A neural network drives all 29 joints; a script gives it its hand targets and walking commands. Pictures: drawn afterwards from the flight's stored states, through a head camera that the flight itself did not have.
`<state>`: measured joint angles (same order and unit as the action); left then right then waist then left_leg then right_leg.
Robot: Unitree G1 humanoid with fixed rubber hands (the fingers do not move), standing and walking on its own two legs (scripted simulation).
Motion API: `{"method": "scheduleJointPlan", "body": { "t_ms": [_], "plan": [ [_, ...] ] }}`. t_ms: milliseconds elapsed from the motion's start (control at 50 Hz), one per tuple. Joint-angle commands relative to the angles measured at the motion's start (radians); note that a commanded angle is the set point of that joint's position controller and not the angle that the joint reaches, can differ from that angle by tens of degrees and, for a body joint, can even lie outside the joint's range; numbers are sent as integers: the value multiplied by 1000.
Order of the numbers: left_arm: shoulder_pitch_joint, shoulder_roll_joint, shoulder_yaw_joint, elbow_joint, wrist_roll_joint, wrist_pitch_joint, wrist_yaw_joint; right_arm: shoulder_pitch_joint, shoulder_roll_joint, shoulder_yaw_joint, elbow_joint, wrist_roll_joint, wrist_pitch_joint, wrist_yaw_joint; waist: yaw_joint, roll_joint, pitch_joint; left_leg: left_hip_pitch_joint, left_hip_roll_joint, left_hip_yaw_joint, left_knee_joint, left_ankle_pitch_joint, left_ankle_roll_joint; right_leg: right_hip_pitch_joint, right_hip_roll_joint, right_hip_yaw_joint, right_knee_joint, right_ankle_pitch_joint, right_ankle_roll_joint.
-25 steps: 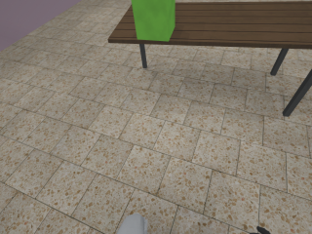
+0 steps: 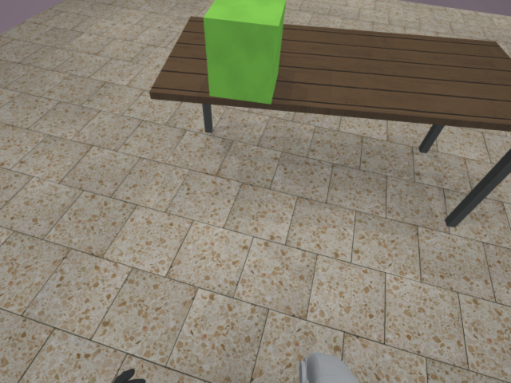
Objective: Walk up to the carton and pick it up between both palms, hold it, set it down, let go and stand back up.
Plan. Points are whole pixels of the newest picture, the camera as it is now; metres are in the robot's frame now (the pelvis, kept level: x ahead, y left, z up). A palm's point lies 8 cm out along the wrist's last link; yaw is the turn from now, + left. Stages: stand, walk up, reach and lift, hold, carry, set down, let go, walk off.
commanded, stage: walk up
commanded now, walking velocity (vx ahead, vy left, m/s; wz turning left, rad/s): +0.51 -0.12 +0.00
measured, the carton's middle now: (246, 49) +1.06 +0.01 -0.02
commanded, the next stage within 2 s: none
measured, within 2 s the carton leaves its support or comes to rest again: neither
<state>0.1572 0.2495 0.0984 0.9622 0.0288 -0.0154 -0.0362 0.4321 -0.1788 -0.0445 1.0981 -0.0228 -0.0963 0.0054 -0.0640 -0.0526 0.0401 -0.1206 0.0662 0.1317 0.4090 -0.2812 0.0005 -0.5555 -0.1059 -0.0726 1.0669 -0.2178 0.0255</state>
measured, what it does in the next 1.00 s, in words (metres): walks ahead: right foot, then left foot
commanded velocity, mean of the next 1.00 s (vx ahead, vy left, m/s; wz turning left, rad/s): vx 0.43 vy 0.05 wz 0.02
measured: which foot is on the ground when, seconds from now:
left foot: down 0.00-0.26, up 0.28-0.78, down 0.80-1.00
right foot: up 0.00-0.22, down 0.24-0.82, up 0.84-1.00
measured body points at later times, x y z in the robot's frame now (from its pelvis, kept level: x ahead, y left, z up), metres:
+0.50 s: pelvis +0.26 -0.07 +0.00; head +0.28 -0.11 +0.45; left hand +0.24 +0.18 -0.13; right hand +0.33 -0.32 -0.16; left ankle +0.25 +0.10 -0.65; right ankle +0.27 -0.17 -0.74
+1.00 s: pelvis +0.48 +0.03 -0.01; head +0.52 +0.07 +0.44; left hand +0.50 +0.28 -0.18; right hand +0.53 -0.21 -0.14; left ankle +0.52 +0.13 -0.75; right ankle +0.41 -0.12 -0.66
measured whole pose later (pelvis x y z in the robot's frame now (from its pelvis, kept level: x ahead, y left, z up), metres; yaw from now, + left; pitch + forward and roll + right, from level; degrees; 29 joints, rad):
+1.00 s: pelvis +0.48 +0.03 -0.01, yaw +0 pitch +0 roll -2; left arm 0.27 0.23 0.09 1.05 0.02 -0.02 0.00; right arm 0.22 -0.16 -0.04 1.03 -0.02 -0.08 0.00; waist -0.01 -0.06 0.08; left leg -0.30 0.09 0.14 0.51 -0.20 0.02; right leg -0.39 -0.07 -0.06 1.11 -0.39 0.04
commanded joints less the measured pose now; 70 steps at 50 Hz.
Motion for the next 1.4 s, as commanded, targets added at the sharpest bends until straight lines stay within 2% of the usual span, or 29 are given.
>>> {"method": "scheduleJointPlan", "body": {
  "t_ms": [0, 140, 160, 200, 220, 240, 260, 280, 300, 340, 380, 640, 700, 720, 760, 780, 800, 820, 840, 860, 920, 1200, 1220, 1240, 1300, 1320, 1340, 1360, 1380],
  "plan": [
    [-48, -25, -19, -69, 1, 10, -22, 31, -111, -13, -48, -4, -23, -12, 29, 199, 90, 48, 285, -219, -257, 299, 113, -154, -43, 34, -147, 106, 20],
    [-216, 1, -31, -128, -12, -21, -30, 86, -183, -36, -22, 1, -5, -19, -22, 211, 135, 51, 270, -150, -223, 421, 95, 53, 5, -64, -487, 79, -3],
    [-166, -1, -30, -132, -1, -35, -21, 79, -151, -27, 6, 11, 7, -13, 32, 313, 69, 74, 172, -74, -147, 397, 84, 153, 14, -54, -505, 26, -21],
    [137, 69, 2, -12, 7, -53, 2, 43, -174, -36, -4, 8, 10, -12, 159, 172, -86, 41, 131, 8, 152, 546, 58, 481, 79, -127, -553, 104, -52],
    [264, 118, 16, 25, 28, -66, 18, 87, -129, -25, -1, 18, 10, -12, 201, 39, -178, -161, 95, 7, 368, 335, 39, 741, -28, -26, -525, 80, -66],
    [358, 245, 41, 33, 36, -66, 29, 169, -19, 0, -34, 42, 12, -9, 190, -299, -281, -434, -18, 29, 671, -205, -11, 954, -350, 421, -664, -117, -133],
    [385, 298, 61, 61, -11, -44, 30, 187, -52, -15, -30, 48, 23, -15, 198, -365, -369, -456, -33, -73, 836, -267, 11, 886, -449, 697, -813, -292, -217],
    [341, 259, 45, 41, -28, -34, 41, 91, -175, -54, -36, 23, 30, -1, 176, -100, -300, -415, -15, -194, 887, -234, -2, 730, -472, 856, -891, -234, -166],
    [287, 220, 24, 41, -10, -49, 45, 6, -118, -55, -53, 13, 30, 6, 147, 8, -141, -432, 18, -225, 920, -159, -7, 619, -417, 655, -842, 108, -105],
    [166, 126, -1, 23, -7, -63, 51, 14, 1, -28, -38, -8, 33, 19, 83, -50, -61, -427, 74, -171, 836, -12, -7, 456, -293, 350, -800, 210, -88],
    [132, 39, -23, 32, -5, -65, 37, -12, -4, -28, -51, -10, 48, 18, 61, -149, -15, -383, 74, -158, 802, 45, -1, 381, -229, 242, -811, 238, -90],
    [315, 96, -12, 68, -3, -75, 48, -411, -53, -7, -210, 6, 77, 75, 125, -99, 137, -430, 67, -32, 236, 229, -62, 393, -217, 60, -929, 163, -112],
    [342, 127, 4, 87, -7, -70, 53, -427, -73, -10, -219, 6, 69, 65, 139, -126, 116, -317, 47, -12, 155, 158, -38, 426, -236, 29, -867, 301, -98],
    [339, 64, -14, 107, -10, -62, 43, -411, -63, -9, -224, -7, 48, 56, 111, -214, 49, -230, 37, -22, 117, 110, -26, 459, -155, -27, -807, 223, -81],
    [331, 52, -17, 106, -6, -55, 43, -142, -129, -38, -115, -15, 13, 31, 6, -52, -75, 80, 2, 27, 38, 196, -13, 409, -85, -80, -515, 287, -50],
    [376, 9, -30, 101, -10, -54, 43, 3, -195, -55, -77, -31, -3, 15, -40, 120, -185, 311, 158, -117, 52, 246, -1, 241, -43, -90, -292, 4, -25],
    [452, -88, -53, 70, -43, -53, 47, 88, -335, -82, -56, -24, 6, -1, -32, 451, -274, 490, 430, -470, -48, 303, 90, 0, 60, -108, -30, -410, 14],
    [429, -12, -30, 70, -40, -39, 55, 106, -356, -101, -28, 21, 29, -7, -48, 466, -337, 386, 463, -609, -110, 282, 186, 26, 35, -26, 107, -397, -2],
    [358, 110, 8, 82, -25, -25, 45, 72, -309, -82, -57, 23, 32, -7, -41, 194, -278, 265, 491, -723, -152, 352, 143, 59, 31, 64, 141, -379, 7],
    [312, 40, 3, 82, -24, -20, 39, -8, -273, -64, -70, 4, 23, -11, -2, 121, -172, 178, 442, -583, -124, 515, 108, 48, 5, 93, 171, -299, 9],
    [307, -70, -21, 100, -6, -4, 31, -137, -142, -28, -95, 6, 11, -18, 57, 263, -63, -12, 300, -254, -75, 794, 62, 106, -22, 84, 76, -148, 9],
    [-63, -19, -32, -35, -5, 34, 4, 11, -157, -35, -52, -12, 27, -16, 1, 210, 68, -114, 283, -220, -248, 117, 131, 92, -8, -3, -366, -2, 48],
    [-69, -59, -47, -60, -6, 10, 5, 14, -98, -19, -20, 8, 36, -18, 37, 338, 13, -110, 170, -126, -209, 92, 113, 186, 6, -24, -428, -48, 44],
    [-52, -32, -41, -46, -11, -2, 10, 12, -104, -22, -21, 2, 41, -17, 33, 326, -7, -83, 149, -98, -172, 89, 108, 211, 37, -63, -456, -63, 46],
    [123, 4, -28, 41, -4, -32, 34, 29, -107, -31, -11, 3, 43, -16, 89, 100, -57, -190, 126, -73, 29, -39, 58, 505, 42, -81, -629, 20, 39],
    [115, 72, -18, 29, -4, -47, 55, 36, -69, -19, -21, 9, 48, -18, 78, -63, 0, -289, 73, -69, 131, 151, 10, 586, -123, 114, -727, 602, 13],
    [132, 128, -21, 20, -7, -56, 61, 94, 40, 8, -25, 38, 54, -27, 62, -269, -79, -313, -4, -14, 275, -223, -32, 630, -315, 206, -674, 1167, -76],
    [158, 98, -31, 51, -30, -48, 64, 82, 11, 2, -16, 42, 82, -36, 87, -300, -139, -185, -1, -55, 325, -348, -29, 510, -315, 213, -685, 1008, -183],
    [130, 35, -46, 45, -28, -43, 61, 19, -65, -16, -19, 36, 104, -38, 78, -227, -99, -169, -3, -85, 357, -342, -17, 464, -256, 202, -714, 895, -172]
  ]
}}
